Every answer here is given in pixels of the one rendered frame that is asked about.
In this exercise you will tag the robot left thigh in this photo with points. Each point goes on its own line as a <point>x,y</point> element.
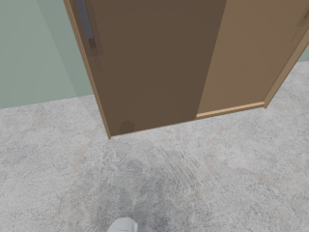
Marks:
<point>123,224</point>

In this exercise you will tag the wardrobe door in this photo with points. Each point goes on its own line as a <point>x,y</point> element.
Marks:
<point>149,59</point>
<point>255,41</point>

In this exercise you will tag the handle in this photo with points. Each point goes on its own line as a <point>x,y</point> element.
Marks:
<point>84,18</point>

